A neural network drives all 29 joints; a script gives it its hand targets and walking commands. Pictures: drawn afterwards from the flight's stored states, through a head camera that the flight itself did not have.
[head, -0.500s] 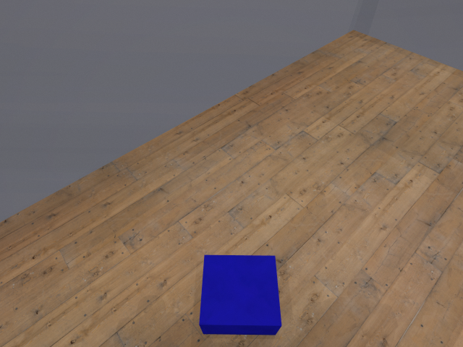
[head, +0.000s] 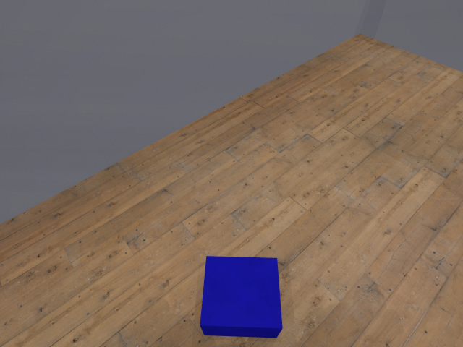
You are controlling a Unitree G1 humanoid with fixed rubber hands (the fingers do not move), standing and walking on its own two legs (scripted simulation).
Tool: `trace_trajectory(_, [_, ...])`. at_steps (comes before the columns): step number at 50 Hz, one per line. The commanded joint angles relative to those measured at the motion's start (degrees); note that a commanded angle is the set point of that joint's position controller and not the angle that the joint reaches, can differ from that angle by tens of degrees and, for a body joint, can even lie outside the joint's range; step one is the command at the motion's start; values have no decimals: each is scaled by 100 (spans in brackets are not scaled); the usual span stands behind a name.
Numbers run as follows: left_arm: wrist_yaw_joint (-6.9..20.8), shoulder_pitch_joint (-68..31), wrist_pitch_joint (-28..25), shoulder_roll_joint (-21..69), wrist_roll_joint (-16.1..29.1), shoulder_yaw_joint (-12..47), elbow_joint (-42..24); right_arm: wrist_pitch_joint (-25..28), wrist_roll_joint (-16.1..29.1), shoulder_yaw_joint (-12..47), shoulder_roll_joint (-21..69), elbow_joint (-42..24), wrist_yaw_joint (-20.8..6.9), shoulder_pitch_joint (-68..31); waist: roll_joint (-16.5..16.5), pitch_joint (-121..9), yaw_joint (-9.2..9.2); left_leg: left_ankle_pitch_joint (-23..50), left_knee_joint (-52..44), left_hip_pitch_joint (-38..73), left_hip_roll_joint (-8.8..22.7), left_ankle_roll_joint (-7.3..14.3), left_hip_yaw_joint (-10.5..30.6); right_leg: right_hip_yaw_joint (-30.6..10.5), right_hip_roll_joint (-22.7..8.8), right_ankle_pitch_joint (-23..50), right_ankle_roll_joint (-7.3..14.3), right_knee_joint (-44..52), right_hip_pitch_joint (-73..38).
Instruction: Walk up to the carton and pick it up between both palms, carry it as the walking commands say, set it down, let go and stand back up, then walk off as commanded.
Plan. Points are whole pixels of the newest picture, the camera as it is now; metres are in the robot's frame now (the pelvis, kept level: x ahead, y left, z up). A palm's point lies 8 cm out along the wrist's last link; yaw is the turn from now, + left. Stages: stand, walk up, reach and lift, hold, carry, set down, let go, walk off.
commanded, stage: walk up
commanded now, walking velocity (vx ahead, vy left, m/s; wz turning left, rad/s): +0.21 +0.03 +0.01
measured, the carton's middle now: (240, 296) +0.39 +0.00 -0.69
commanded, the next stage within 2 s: stand in 1.68 s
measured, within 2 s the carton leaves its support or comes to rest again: neither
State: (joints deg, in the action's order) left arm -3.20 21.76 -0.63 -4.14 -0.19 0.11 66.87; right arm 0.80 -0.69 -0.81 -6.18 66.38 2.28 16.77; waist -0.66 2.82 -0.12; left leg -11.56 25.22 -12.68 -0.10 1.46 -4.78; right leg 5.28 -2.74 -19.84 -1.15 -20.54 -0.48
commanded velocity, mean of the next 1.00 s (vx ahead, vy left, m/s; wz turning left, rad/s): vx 0.01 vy -0.02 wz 0.00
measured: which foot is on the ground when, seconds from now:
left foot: down 0.00-0.48, up 0.50-0.74, down 0.76-1.00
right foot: down 0.00-0.24, up 0.26-0.44, down 0.46-0.78, up 0.80-1.00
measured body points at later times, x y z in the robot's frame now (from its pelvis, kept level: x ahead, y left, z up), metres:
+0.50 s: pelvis +0.08 +0.02 -0.01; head +0.12 +0.01 +0.43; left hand +0.06 +0.23 -0.17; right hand +0.09 -0.19 -0.18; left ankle +0.05 +0.11 -0.74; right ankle +0.08 -0.09 -0.74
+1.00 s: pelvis +0.04 +0.07 +0.00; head +0.08 +0.12 +0.45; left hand +0.11 +0.32 -0.17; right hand +0.07 -0.19 -0.12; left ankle +0.07 +0.18 -0.74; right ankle -0.01 -0.09 -0.64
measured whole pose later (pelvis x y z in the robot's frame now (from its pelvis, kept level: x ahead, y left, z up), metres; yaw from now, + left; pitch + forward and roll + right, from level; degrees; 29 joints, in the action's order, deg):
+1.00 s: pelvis +0.04 +0.07 +0.00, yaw -1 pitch +1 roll -4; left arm 0.0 10.8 5.2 -15.6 -1.5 -5.3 53.8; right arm -0.8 -1.4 -1.2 -10.2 56.8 2.7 13.5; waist -3.1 4.1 -1.1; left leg -12.7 29.6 -17.5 6.3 -0.3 -1.2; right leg 0.7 1.1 -26.1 -4.3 -67.0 28.0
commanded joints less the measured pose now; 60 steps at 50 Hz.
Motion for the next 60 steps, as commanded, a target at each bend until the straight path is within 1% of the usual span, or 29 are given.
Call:
trace_trajectory(1, [96,913,-33,-549,-50,-176,-230,-53,69,-215,-727,-144,4,627,-148,-105,79,-1452,15,313,385,90,229,-592,-747,-1147,471,448,781])
trace_trajectory(4, [101,1133,38,-895,-51,-286,-202,-71,-30,-190,-423,-466,-102,-191,-1151,1230,266,-1683,871,-1297,164,-149,-284,-1471,-1392,-2860,857,1222,996])
trace_trajectory(5, [73,1305,-9,-990,-74,-332,-220,-84,-72,-191,-376,-564,-106,-437,-827,1644,539,-1149,1319,-2096,269,-262,-287,-1993,-1908,-2432,1034,1482,734])
trace_trajectory(7, [39,1556,-121,-885,-93,-316,-177,4,-124,-166,-337,-666,-149,-540,-700,1657,611,-1003,1575,-2364,399,-256,-192,-1928,-1936,-1201,1044,1274,386])
trace_trajectory(9, [49,1327,-177,-783,-101,-282,-301,99,-134,-111,-304,-657,-179,-231,-824,1534,315,-968,941,-1459,348,-212,-251,-1543,-1632,15,919,706,840])
trace_trajectory(10, [40,909,-158,-622,-72,-234,-416,176,-139,-86,-273,-535,-189,341,-780,1198,-157,-791,174,20,232,-140,-259,-750,-997,616,648,-77,1539])
trace_trajectory(11, [78,836,-185,-390,-45,-180,-407,221,-151,-222,-766,-228,-123,1286,314,691,-503,177,-39,1336,857,-16,481,-139,-478,1214,405,-1452,2255])
trace_trajectory(12, [91,1053,-211,-318,-35,-204,-634,222,-147,-407,-1513,-174,-81,1979,1750,350,-578,1621,-533,2131,2088,504,2383,224,129,-565,54,-2955,3314])
trace_trajectory(13, [112,723,-174,-414,-29,-287,-761,202,-41,-392,-1453,-52,-63,2045,1546,397,-480,2844,-726,1371,2398,1180,2811,-63,88,-1408,14,-3687,2997])
trace_trajectory(14, [57,558,-68,-431,85,-207,-679,211,3,-60,-820,-272,-4,893,786,1000,-35,6268,-443,229,2361,1177,2058,-402,-230,-1436,-82,-3118,2270])
trace_trajectory(15, [72,579,-47,-331,52,-86,-639,207,-47,5,-717,-387,5,674,635,966,-16,6252,-311,242,2031,897,1334,-335,-194,-1327,19,-2964,2293])
trace_trajectory(19, [108,1399,39,-60,-8,2,-434,122,-58,-28,-655,-730,96,262,863,-206,262,4436,-31,698,1640,663,501,-242,-291,-476,-28,-1853,1552])
trace_trajectory(22, [97,1030,-31,-579,-13,-99,-675,18,93,-33,-689,-711,89,172,322,-708,220,2743,469,381,973,192,38,-187,-461,2266,86,-682,830])
trace_trajectory(23, [61,665,-53,-887,-122,-194,-956,-26,91,-4,-807,-714,118,176,-74,-693,164,1900,748,230,764,-10,-76,-513,-910,3596,245,-788,784])
trace_trajectory(24, [-53,1037,-3,-1675,-145,-464,-940,-168,50,-172,-1139,-913,122,-159,-392,-531,459,-287,1898,-881,241,-318,-451,-1642,-2118,5785,742,-604,302])
trace_trajectory(25, [-51,983,16,-1438,-160,-418,-953,-249,62,-96,-734,-779,148,-216,-1026,-470,611,-2292,3030,-930,-41,-342,-70,-2060,-2433,6599,1476,-518,417])
trace_trajectory(26, [-107,823,43,-1572,-238,-448,-1025,-348,51,-123,-800,-921,171,-446,-1346,32,618,-2721,3843,-1397,-16,-376,278,-2090,-2577,7557,1741,-695,573])
trace_trajectory(29, [-136,183,16,-1059,-240,-398,-1275,-301,51,-129,-517,-921,69,-286,-1128,-436,303,-2217,3688,-1456,279,-314,529,-1306,-2007,5165,1224,-338,484])
trace_trajectory(32, [-75,-313,80,-1145,-245,-429,-1288,-312,27,-122,-716,-1010,-47,-487,-1577,-145,169,-1774,2486,-1039,167,-281,431,-827,-1363,4654,863,-523,1018])
trace_trajectory(36, [57,-509,146,-1307,-150,-519,-1226,-183,23,-104,-720,-885,-119,-236,-1229,-588,-11,-85,237,18,128,-269,-76,-470,-1038,2967,507,-794,949])
trace_trajectory(37, [86,-449,152,-1222,-120,-544,-1239,-132,3,-166,-908,-809,-99,-116,-612,-690,-36,661,-130,575,331,-234,65,-339,-821,2399,335,-1103,1342])
trace_trajectory(39, [96,-329,263,-747,-44,-457,-1401,-45,-69,-274,-1489,-950,-70,-27,1628,-721,-68,2637,-798,753,2213,365,2196,-72,143,-1238,-75,-2568,2649])
trace_trajectory(41, [114,-560,491,-1127,-75,-499,-1396,-136,-74,-227,-1649,-928,35,6,1104,172,-209,1699,-1177,-566,2800,1060,2477,-616,124,-1530,-208,-4002,2583])
trace_trajectory(42, [186,-751,526,-1359,-150,-565,-1496,-189,-96,-329,-1890,-956,132,114,796,586,-270,2872,-921,-107,3001,1155,2696,-653,166,-1588,-334,-4586,3398])
trace_trajectory(46, [318,-682,561,-1320,-158,-595,-1471,-139,-61,-294,-1670,-1092,95,-60,1375,-66,-102,2859,-471,-53,2138,753,1530,-813,148,-751,-312,-4913,3323])
trace_trajectory(52, [411,-895,502,-1074,10,-425,-1607,-34,-127,-206,-1383,-1259,6,-121,1651,-617,-114,-124,-1037,53,1507,598,1321,-469,256,-95,-282,-3319,2601])
trace_trajectory(56, [390,-768,430,-1051,91,-302,-1565,-77,-131,-289,-1620,-1229,-65,-140,1998,-519,-141,-143,-925,46,1590,688,1669,-299,303,-584,-235,-1595,1722])
trace_trajectory(58, [349,-295,279,-924,76,-193,-1316,-121,-27,-237,-1442,-1116,-113,-122,1633,-524,101,17,-649,-269,1289,479,1381,-56,346,165,-101,51,753])
trace_trajectory(60, [310,12,69,-1378,-34,-228,-1257,-122,94,-181,-1068,-1001,-157,251,410,-558,145,-359,-45,-889,671,79,842,-861,-604,346,106,634,-72])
